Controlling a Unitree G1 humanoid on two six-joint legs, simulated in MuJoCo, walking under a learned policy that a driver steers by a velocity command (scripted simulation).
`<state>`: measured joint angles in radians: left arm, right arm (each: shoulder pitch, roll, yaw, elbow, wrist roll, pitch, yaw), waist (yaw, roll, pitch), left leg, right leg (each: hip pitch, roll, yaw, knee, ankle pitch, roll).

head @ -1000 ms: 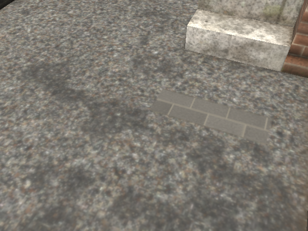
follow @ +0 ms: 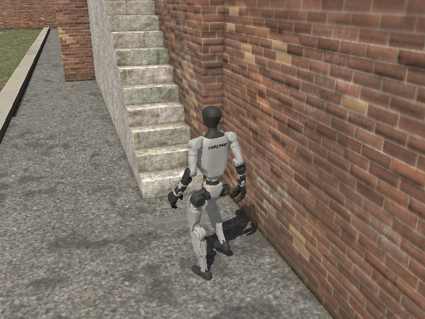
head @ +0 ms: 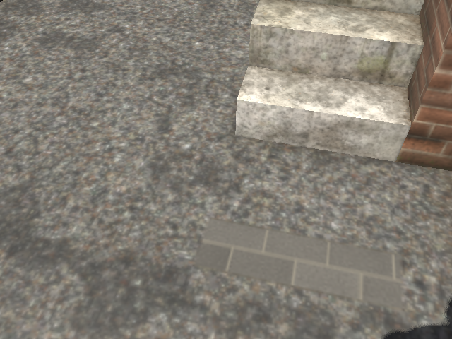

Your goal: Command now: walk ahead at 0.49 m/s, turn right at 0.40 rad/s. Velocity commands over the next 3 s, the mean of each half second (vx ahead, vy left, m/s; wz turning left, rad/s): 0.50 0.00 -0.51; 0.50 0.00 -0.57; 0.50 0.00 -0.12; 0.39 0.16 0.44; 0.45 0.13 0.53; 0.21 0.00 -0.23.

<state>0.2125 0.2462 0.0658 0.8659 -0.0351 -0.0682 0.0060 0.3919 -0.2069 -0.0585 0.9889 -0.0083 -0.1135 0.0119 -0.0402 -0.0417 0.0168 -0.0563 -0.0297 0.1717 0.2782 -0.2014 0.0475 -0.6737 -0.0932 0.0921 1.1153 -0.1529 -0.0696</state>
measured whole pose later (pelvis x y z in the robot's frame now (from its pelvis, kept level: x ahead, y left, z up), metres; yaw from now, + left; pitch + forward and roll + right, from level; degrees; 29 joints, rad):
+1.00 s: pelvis +0.57 -0.08 +0.00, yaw -34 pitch +1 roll +2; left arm 0.27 0.32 0.06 0.66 -0.02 -0.02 0.00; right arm 0.27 -0.27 -0.05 0.80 -0.01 -0.12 0.01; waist -0.03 -0.06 0.02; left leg -0.20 -0.03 0.07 0.37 -0.19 0.03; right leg -0.58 -0.04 0.08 1.16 -0.31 -0.01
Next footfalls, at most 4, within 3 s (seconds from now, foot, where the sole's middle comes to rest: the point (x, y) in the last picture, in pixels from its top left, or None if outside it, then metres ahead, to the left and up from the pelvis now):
0.28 right None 0.36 -0.12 -0.78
0.78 left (228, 296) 0.67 -0.01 -0.78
1.26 right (329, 276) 0.73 -0.34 -0.78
1.78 left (293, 195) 1.07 -0.28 -0.78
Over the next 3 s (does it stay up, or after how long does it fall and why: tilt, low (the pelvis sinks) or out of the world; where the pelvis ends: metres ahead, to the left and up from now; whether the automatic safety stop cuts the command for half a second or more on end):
stays up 1.29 -0.25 0.02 its command is cut before an obstacle after 1.7 s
